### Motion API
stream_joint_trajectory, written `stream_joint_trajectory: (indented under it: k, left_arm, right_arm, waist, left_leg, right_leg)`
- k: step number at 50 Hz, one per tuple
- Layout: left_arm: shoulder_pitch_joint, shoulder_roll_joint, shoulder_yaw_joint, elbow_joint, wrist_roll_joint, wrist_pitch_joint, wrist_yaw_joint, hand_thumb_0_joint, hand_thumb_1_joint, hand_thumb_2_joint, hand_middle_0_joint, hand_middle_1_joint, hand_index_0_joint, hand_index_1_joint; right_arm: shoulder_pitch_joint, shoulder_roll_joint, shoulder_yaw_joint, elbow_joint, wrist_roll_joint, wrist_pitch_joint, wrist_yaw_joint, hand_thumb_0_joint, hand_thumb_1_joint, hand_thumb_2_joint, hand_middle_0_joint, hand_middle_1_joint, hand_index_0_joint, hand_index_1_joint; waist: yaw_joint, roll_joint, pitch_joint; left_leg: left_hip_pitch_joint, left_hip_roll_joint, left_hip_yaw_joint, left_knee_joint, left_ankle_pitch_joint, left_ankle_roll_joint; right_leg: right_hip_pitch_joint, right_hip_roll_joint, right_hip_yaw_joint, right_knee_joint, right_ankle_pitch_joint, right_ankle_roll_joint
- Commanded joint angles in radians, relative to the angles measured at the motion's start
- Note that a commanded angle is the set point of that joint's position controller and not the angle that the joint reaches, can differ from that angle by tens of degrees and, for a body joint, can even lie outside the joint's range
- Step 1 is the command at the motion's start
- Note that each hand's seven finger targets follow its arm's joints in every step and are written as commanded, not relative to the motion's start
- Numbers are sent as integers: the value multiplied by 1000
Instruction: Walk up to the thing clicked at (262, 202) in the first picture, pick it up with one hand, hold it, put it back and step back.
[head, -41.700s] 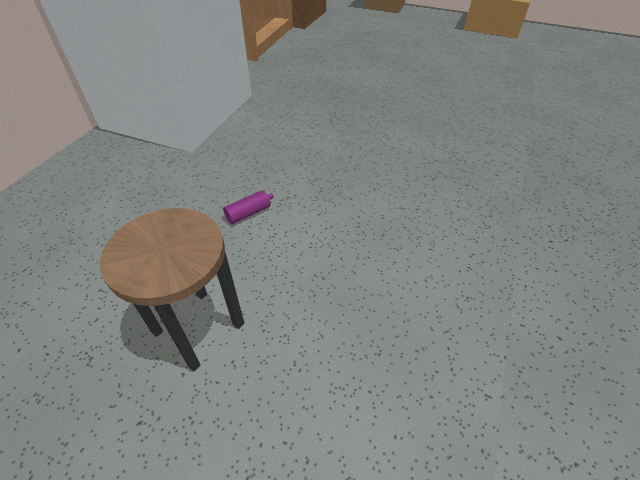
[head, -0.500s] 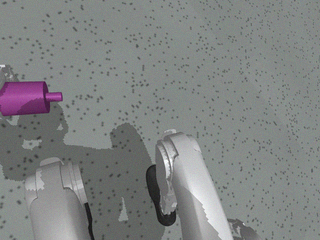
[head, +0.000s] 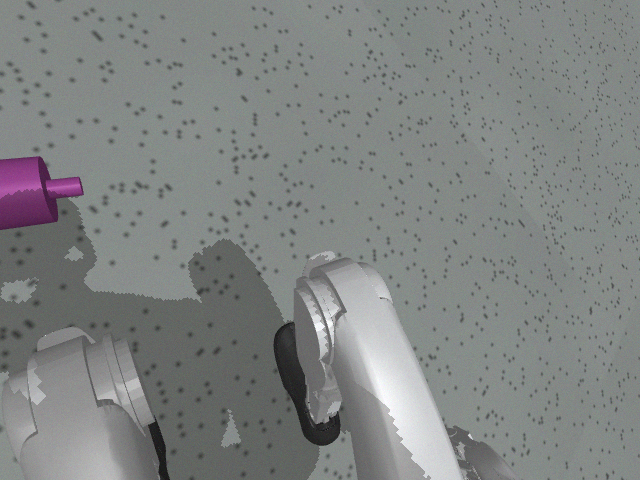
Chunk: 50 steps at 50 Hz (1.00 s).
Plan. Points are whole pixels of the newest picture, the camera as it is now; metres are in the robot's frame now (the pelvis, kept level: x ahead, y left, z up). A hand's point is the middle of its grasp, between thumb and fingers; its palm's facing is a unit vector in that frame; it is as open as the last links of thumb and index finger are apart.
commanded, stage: rest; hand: left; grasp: from above
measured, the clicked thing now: out of the picture +0.48 +0.28 -0.25
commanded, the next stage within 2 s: open in 0.62 s
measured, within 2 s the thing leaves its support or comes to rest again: rests again in 0.24 s
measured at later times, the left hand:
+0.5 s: hand out of the picture +0.48 +0.30 -0.23, palm faces -0.45 -0.07 -0.89, open 10.8 cm
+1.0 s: hand out of the picture +0.47 +0.30 -0.23, palm faces -0.47 -0.08 -0.88, open 11.1 cm
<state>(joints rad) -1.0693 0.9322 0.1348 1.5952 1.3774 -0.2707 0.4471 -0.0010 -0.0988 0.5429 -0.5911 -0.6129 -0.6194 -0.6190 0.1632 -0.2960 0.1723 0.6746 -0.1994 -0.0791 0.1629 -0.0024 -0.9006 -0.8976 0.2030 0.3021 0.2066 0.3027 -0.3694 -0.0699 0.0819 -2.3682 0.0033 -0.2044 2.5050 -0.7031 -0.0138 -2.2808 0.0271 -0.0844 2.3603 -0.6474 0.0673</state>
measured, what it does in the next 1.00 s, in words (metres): stands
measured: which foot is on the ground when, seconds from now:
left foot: down 0.00-1.00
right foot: down 0.00-1.00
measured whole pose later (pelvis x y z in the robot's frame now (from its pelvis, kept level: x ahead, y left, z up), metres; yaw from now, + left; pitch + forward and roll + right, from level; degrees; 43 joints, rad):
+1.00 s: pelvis -0.01 +0.00 -0.01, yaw -3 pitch +28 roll -14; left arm -1.08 1.05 0.10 1.69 1.37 -0.30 0.52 0.00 -0.11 0.67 -0.49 -0.69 -0.51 -0.69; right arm 0.15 -0.33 0.29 0.63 -0.24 -0.14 0.19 0.00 -0.90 -0.90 0.20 0.30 0.21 0.30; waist -0.41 -0.12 0.14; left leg -2.35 0.01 -0.26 2.55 -0.71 -0.01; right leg -2.25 0.05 -0.13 2.36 -0.62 0.08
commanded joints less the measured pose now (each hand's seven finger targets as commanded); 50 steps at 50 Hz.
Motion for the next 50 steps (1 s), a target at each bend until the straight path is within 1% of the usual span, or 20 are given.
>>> stream_joint_trajectory:
  k: [1,4,6,7,8,10,11,12,15,16,20,21,23,24,29,33,36,41,44,50]
  left_arm:
    - [-318,290,32,-163,3,-14,57,0,685,919,-991,-805,-1007,-788]
    - [-338,272,9,-172,3,-28,69,0,701,895,-992,-803,-1013,-780]
    - [-315,312,34,-157,12,-29,80,0,689,906,-995,-779,-1008,-763]
    - [-322,281,15,-159,6,-31,83,0,693,901,-991,-780,-1006,-763]
    - [-313,314,36,-145,11,-30,91,0,696,903,-988,-795,-1007,-775]
    - [-314,292,22,-123,14,-23,99,0,692,920,-987,-804,-1003,-785]
    - [-343,256,-9,-130,16,-23,97,0,708,911,-994,-812,-1013,-790]
    - [-329,285,12,-114,10,-20,103,0,712,890,-992,-804,-1014,-780]
    - [-319,253,-31,-86,1,-7,106,0,693,894,-998,-772,-1012,-757]
    - [-311,283,-10,-100,3,-7,112,0,688,905,-988,-796,-1004,-779]
    - [-328,269,-23,-87,7,7,114,0,691,878,-987,-785,-1005,-764]
    - [-313,305,5,-55,3,12,117,0,670,865,-975,-777,-993,-757]
    - [-327,292,-8,-84,-5,11,118,0,656,855,-972,-752,-986,-736]
    - [-299,314,16,-71,-7,14,125,0,648,865,-973,-755,-985,-742]
    - [-296,287,0,-16,-12,11,112,0,648,846,-961,-758,-977,-740]
    - [-277,315,1,-18,-22,7,107,0,656,851,-986,-740,-996,-729]
    - [-289,305,-16,-14,-21,-3,101,0,634,835,-958,-750,-973,-735]
    - [-269,304,-25,-25,-22,-17,100,0,234,799,-591,-741,-596,-736]
    - [-283,320,-25,-24,-18,-23,103,0,-2,782,-488,-756,-495,-749]
    - [-291,330,-25,-45,-6,-33,118,0,-198,786,-335,-788,-342,-781]
  right_arm:
    - [216,-318,-80,7,-16,-2,-13,0,-901,-898,201,300,200,300]
    - [198,-322,-72,-3,-21,-9,-13,0,-900,-897,201,300,200,300]
    - [208,-335,-72,13,-25,-14,-15,0,-898,-897,201,301,200,301]
    - [194,-335,-72,-2,-26,-18,-14,0,-898,-897,201,300,200,300]
    - [204,-333,-68,14,-30,-17,-13,0,-898,-897,201,300,200,300]
    - [191,-333,-66,6,-33,-21,-11,0,-899,-898,201,300,200,300]
    - [187,-331,-59,-2,-37,-28,-6,0,-900,-898,201,301,200,301]
    - [190,-332,-57,7,-43,-31,-4,0,-900,-898,201,300,200,300]
    - [171,-335,-47,7,-35,-36,-4,0,-900,-899,201,301,200,301]
    - [168,-338,-48,0,-37,-41,-2,0,-901,-899,201,301,200,301]
    - [168,-351,-43,-11,-43,-51,8,0,-902,-900,201,301,200,301]
    - [169,-348,-40,0,-40,-53,9,0,-903,-900,200,300,200,300]
    - [161,-348,-33,-15,-36,-57,10,0,-902,-900,200,301,200,301]
    - [172,-350,-33,-2,-41,-57,9,0,-904,-902,200,301,200,301]
    - [170,-352,-16,-19,-48,-65,19,0,-903,-901,201,301,200,301]
    - [163,-360,-14,-25,-42,-64,14,0,-905,-902,200,301,200,301]
    - [162,-364,-5,-34,-43,-67,15,0,-906,-903,200,301,200,301]
    - [162,-362,6,-35,-47,-59,12,0,-897,-900,201,301,201,301]
    - [158,-356,17,-37,-47,-62,16,0,-898,-900,201,301,201,301]
    - [165,-370,10,-37,-49,-67,12,0,-896,-900,201,301,201,301]
  waist:
    - [-20,478,-704]
    - [-33,495,-672]
    - [-28,502,-671]
    - [-33,496,-669]
    - [-34,508,-679]
    - [-36,487,-652]
    - [-56,501,-630]
    - [-52,504,-636]
    - [-47,495,-609]
    - [-44,512,-627]
    - [-64,519,-611]
    - [-57,499,-606]
    - [-56,514,-610]
    - [-54,504,-626]
    - [-86,473,-567]
    - [-67,467,-563]
    - [-85,447,-547]
    - [-82,463,-566]
    - [-83,460,-554]
    - [-86,464,-537]
  left_leg:
    - [542,5,120,-234,244,26]
    - [548,5,117,-236,215,22]
    - [569,9,113,-226,237,21]
    - [561,7,112,-224,239,18]
    - [566,12,107,-225,245,18]
    - [546,11,108,-220,230,19]
    - [542,9,110,-212,226,21]
    - [546,12,104,-222,216,22]
    - [528,12,96,-236,191,20]
    - [544,14,95,-236,211,20]
    - [565,17,84,-229,240,14]
    - [545,18,85,-224,218,18]
    - [544,16,87,-227,233,19]
    - [552,19,85,-226,247,20]
    - [516,19,76,-211,222,20]
    - [489,17,81,-223,178,28]
    - [475,18,74,-216,171,29]
    - [517,22,57,-232,197,19]
    - [499,21,63,-218,206,21]
    - [491,22,71,-218,178,24]
  right_leg:
    - [380,31,-131,-197,252,-97]
    - [353,32,-140,-198,224,-97]
    - [349,34,-147,-193,239,-93]
    - [345,34,-148,-191,241,-97]
    - [357,36,-150,-184,250,-97]
    - [337,38,-152,-187,240,-98]
    - [329,36,-154,-187,242,-96]
    - [338,39,-157,-189,236,-93]
    - [317,42,-164,-186,217,-95]
    - [336,43,-163,-182,237,-92]
    - [315,41,-172,-166,259,-93]
    - [320,43,-169,-169,245,-94]
    - [339,44,-165,-176,256,-93]
    - [363,45,-164,-174,273,-91]
    - [332,44,-177,-174,248,-91]
    - [357,47,-167,-193,213,-89]
    - [349,49,-175,-192,209,-88]
    - [354,49,-185,-183,229,-88]
    - [363,51,-182,-183,236,-89]
    - [361,52,-180,-196,218,-87]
